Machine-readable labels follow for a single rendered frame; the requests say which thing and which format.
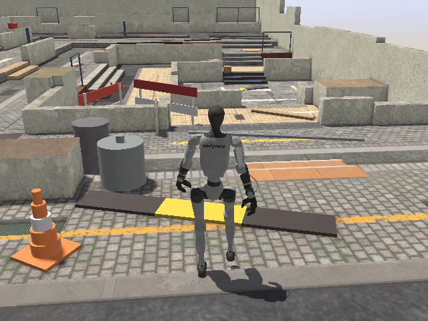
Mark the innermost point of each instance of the left robot upper arm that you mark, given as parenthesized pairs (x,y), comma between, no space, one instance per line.
(190,150)

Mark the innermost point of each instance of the robot right forearm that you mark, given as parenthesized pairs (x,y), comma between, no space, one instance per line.
(247,185)

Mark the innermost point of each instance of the left robot hand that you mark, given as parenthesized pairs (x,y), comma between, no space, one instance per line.
(185,182)

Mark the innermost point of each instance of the right robot upper arm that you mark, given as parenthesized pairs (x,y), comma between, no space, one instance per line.
(236,142)

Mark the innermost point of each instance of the right robot shin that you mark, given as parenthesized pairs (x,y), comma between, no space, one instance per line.
(230,232)

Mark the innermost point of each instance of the right robot foot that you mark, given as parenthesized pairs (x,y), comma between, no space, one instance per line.
(230,256)

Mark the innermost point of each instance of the robot left forearm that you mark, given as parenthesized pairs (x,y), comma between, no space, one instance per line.
(182,173)

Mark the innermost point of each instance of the right robot hand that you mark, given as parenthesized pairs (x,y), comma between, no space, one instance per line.
(252,206)

